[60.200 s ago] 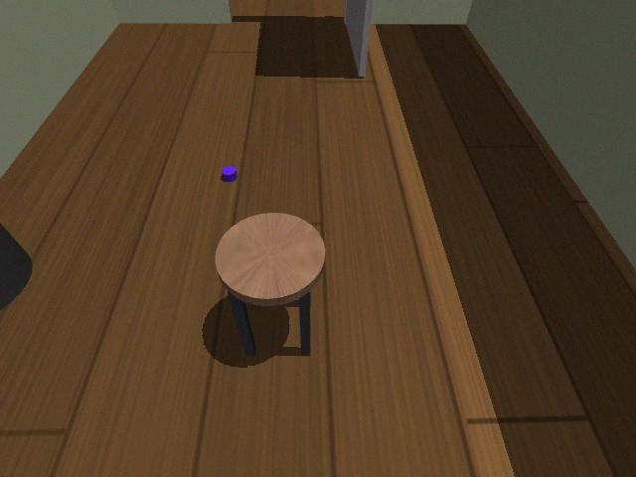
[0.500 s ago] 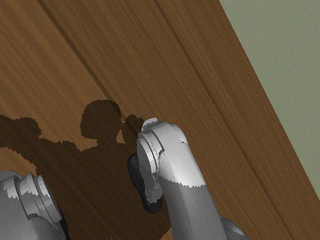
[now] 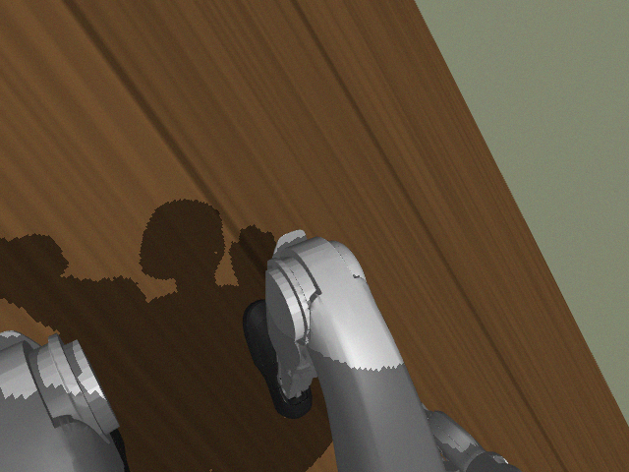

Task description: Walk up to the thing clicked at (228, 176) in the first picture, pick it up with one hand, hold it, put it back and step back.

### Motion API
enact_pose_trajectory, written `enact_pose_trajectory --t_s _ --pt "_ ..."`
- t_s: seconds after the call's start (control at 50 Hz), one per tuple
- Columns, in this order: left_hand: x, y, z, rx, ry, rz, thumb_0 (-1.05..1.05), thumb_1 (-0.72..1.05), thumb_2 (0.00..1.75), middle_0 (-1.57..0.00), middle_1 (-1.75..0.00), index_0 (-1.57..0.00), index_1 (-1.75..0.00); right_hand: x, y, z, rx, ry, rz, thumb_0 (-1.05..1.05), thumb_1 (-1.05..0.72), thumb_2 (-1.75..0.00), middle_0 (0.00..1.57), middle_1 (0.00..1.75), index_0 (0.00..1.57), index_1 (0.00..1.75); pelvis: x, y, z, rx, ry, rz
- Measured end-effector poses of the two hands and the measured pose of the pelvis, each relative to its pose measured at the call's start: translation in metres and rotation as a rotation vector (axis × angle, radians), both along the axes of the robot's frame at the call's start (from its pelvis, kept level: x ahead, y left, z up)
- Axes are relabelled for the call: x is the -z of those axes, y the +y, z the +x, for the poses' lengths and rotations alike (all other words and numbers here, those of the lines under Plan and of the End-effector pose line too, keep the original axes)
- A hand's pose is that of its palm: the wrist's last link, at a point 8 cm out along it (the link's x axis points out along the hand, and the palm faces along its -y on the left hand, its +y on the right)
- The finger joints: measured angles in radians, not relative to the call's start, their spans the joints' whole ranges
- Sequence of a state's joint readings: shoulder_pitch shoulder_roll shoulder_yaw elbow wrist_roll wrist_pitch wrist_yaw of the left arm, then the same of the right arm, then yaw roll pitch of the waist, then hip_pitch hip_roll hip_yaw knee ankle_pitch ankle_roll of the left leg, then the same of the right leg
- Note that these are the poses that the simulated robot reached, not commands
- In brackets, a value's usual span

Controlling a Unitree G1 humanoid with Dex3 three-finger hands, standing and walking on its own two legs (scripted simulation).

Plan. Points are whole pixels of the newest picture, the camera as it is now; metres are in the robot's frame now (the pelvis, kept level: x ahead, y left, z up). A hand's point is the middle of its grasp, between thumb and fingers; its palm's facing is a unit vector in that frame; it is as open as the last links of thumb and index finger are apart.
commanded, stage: rest palm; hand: left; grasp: from above
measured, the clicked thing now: out of the picture +0.48 +0.35 -0.28
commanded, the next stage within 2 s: close in 0.56 s
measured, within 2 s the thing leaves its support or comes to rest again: neither
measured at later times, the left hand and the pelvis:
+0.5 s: hand out of the picture +0.47 +0.34 -0.25, palm faces -0.43 -0.18 -0.88, open 13.9 cm; pelvis +0.00 +0.00 +0.00, yaw -1 degrees
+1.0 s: hand out of the picture +0.46 +0.33 -0.26, palm faces -0.43 -0.17 -0.89, open 13.1 cm; pelvis +0.00 +0.00 +0.00, yaw -1 degrees
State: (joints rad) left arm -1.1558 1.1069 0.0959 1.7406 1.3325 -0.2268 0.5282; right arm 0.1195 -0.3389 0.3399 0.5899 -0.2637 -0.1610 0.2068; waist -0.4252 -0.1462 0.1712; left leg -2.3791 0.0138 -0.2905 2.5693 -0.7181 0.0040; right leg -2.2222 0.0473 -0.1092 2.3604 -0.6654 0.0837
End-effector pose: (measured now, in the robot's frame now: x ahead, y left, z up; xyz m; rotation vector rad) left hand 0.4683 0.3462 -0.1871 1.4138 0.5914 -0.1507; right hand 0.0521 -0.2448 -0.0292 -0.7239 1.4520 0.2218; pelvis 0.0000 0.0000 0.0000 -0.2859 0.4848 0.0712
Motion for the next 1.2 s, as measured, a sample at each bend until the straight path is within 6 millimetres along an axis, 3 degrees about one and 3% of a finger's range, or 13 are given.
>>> enact_pose_trajectory --t_s 0.24,0.7,1.2 --pt "0.009 -0.011 0.000 0.013 -0.016 -0.003 0.00 -0.48 0.96 -0.09 -1.03 -0.10 -1.02 0.000 0.007 -0.002 -0.015 -0.002 0.029 0.00 -0.91 -0.90 0.20 0.30 0.20 0.30 -0.001 0.001 -0.001 0.004 -0.006 -0.004" --pt "0.010 -0.007 0.003 -0.012 0.000 -0.006 0.00 -0.46 0.94 -0.09 -1.03 -0.10 -1.03 -0.003 0.006 -0.013 0.002 0.041 0.027 0.00 -0.91 -0.90 0.20 0.30 0.20 0.30 -0.003 0.000 -0.001 0.009 -0.001 -0.010" --pt "0.012 -0.004 0.002 -0.020 0.002 0.013 0.00 -0.23 0.76 -0.20 -0.98 -0.25 -0.94 -0.003 0.007 -0.007 -0.013 0.027 0.021 0.00 -0.90 -0.90 0.20 0.30 0.20 0.30 -0.003 0.002 -0.002 0.012 -0.001 -0.015"
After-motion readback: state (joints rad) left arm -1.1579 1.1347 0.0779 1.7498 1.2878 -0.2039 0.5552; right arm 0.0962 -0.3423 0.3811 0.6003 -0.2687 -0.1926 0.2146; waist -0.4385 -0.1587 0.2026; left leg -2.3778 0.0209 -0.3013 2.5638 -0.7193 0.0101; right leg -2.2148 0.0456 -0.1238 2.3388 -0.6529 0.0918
